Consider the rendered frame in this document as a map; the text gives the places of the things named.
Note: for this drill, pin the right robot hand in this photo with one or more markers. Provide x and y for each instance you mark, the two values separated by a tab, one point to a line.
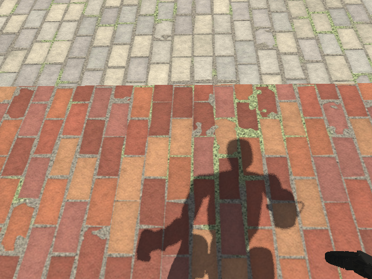
359	262

